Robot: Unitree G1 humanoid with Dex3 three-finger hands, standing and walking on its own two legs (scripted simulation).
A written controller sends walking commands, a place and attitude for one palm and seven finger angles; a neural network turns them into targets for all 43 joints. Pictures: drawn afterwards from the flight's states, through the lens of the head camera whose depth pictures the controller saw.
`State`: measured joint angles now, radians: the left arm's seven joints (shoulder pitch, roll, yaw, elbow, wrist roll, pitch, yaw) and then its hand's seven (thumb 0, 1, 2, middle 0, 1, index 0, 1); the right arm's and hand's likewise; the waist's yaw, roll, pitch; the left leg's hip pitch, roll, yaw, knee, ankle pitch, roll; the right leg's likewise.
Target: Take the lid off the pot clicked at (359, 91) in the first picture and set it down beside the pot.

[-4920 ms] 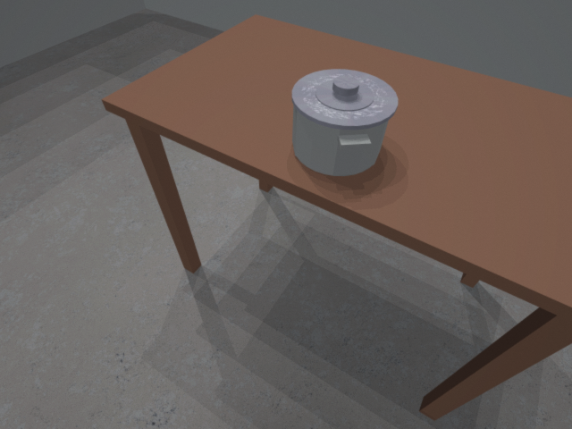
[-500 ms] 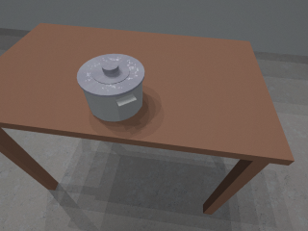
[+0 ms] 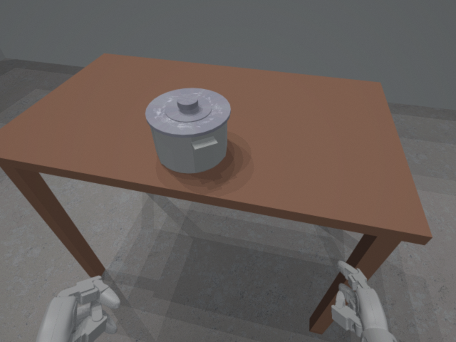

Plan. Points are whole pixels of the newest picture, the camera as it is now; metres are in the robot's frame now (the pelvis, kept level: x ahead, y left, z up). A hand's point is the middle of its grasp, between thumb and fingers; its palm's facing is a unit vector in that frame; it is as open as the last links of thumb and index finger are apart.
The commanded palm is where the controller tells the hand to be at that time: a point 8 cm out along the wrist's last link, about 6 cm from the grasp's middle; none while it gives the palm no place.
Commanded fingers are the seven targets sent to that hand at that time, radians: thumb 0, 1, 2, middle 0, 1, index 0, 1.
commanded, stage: lift the closed hand beside the body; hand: left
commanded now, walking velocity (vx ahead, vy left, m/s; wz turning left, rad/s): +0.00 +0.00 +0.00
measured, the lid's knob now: (187, 102) +0.56 +0.17 +0.15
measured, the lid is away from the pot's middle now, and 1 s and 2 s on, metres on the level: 0.00 0.00 0.00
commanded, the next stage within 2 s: raise the hand higher, near the body in 0.04 s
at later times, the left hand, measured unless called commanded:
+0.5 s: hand (78, 287) +0.16 +0.24 +0.09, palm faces +0.24 -0.88 -0.41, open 3.1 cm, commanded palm +0.11 +0.28 +0.12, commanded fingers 0.00 0.90 0.90 -1.30 -1.50 -1.30 -1.50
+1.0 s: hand (64, 243) +0.19 +0.25 +0.15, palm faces +0.33 -0.85 -0.42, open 3.1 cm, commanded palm +0.14 +0.29 +0.18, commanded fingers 0.00 0.90 0.90 -1.30 -1.50 -1.30 -1.50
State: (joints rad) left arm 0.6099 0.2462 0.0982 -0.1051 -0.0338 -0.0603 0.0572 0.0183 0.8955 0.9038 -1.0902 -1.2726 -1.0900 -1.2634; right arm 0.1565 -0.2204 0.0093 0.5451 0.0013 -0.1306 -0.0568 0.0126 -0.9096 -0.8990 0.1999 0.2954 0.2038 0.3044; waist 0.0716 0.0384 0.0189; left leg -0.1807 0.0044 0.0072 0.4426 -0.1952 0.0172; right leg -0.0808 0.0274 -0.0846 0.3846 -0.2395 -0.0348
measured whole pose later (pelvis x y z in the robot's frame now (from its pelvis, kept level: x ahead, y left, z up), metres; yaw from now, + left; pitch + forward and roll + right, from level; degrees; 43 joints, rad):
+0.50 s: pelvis +0.01 +0.02 +0.00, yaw -1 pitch -5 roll -1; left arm 0.70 0.30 0.17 -0.39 -0.02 -0.11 0.07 0.02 0.89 0.90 -1.30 -1.50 -1.30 -1.49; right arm 0.20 -0.21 -0.01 0.62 0.01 -0.17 -0.05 0.02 -0.91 -0.90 0.20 0.30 0.20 0.30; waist 0.06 0.06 0.03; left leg -0.13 -0.02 0.04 0.42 -0.21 0.04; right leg -0.05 0.00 -0.05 0.38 -0.24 -0.01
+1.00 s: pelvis +0.01 +0.02 +0.00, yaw -1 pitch -5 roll -1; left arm 0.58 0.34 0.26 -0.51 -0.04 -0.13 0.08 0.02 0.89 0.90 -1.31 -1.50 -1.31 -1.49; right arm 0.20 -0.20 0.03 0.61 0.00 -0.15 -0.04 0.02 -0.91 -0.90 0.20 0.30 0.21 0.30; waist 0.08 0.06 0.04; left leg -0.13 -0.02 0.04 0.43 -0.22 0.05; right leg -0.04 0.00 -0.05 0.38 -0.25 0.00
